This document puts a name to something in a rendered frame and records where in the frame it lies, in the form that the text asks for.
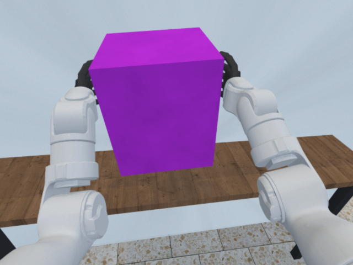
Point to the carton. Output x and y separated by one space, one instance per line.
159 94

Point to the robot right forearm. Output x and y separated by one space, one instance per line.
269 137

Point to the table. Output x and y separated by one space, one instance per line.
233 176

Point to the robot right upper arm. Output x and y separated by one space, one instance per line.
295 197

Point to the right robot hand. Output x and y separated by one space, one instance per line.
231 69

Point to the robot left forearm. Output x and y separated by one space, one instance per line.
72 140

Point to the left robot hand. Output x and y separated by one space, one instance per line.
84 79

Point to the robot left upper arm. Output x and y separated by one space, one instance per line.
68 225

